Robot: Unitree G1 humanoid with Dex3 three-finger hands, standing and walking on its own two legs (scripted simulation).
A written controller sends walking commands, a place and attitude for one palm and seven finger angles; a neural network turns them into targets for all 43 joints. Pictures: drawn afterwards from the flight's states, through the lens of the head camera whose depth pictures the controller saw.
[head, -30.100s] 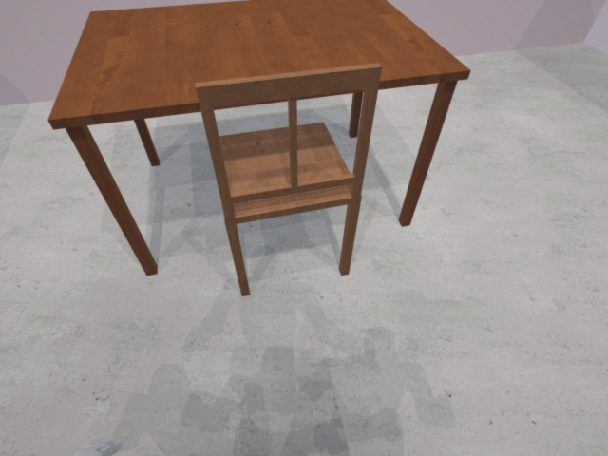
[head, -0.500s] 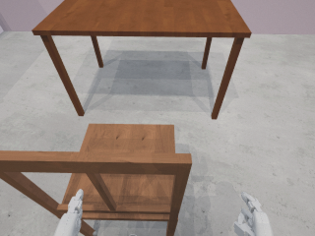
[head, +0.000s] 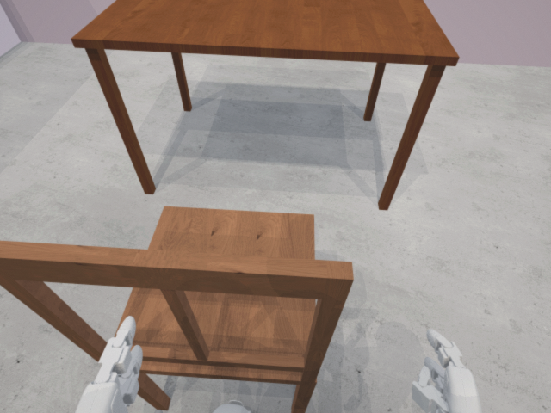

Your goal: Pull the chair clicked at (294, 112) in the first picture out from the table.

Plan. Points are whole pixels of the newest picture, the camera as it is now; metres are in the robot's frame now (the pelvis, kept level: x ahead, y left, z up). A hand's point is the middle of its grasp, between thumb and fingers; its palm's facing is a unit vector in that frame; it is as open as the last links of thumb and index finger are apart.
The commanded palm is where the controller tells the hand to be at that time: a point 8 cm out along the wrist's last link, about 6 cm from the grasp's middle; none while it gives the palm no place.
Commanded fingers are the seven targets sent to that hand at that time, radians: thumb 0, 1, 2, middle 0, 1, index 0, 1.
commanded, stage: draw the hand back to the body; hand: left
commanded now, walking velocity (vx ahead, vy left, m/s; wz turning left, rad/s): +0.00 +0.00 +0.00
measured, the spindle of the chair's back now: (189, 326) +0.26 +0.16 -0.03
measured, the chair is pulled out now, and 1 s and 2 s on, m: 0.68 0.68 0.68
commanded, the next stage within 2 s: step back with the hand held close in 1.42 s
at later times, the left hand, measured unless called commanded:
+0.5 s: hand (89, 388) +0.14 +0.20 +0.10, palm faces +0.13 -0.91 -0.39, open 16.0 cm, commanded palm +0.11 +0.26 +0.15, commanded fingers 0.00 -0.04 0.44 -0.07 -0.10 -0.07 -0.10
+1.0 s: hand (7, 260) +0.21 +0.25 +0.23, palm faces +0.46 -0.78 -0.43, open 9.8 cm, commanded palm +0.16 +0.29 +0.25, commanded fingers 0.00 0.86 0.88 -0.19 -0.29 -0.19 -0.29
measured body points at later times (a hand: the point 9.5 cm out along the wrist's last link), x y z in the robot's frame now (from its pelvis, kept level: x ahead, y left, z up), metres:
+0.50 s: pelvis +0.00 +0.00 +0.03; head -0.01 -0.01 +0.48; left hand +0.13 +0.25 +0.13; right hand +0.18 -0.23 -0.04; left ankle +0.02 +0.13 -0.66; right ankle -0.02 -0.13 -0.66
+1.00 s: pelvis +0.02 +0.00 +0.07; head +0.00 -0.03 +0.52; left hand +0.18 +0.29 +0.25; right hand +0.22 -0.22 -0.01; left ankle +0.02 +0.13 -0.66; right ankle -0.02 -0.13 -0.66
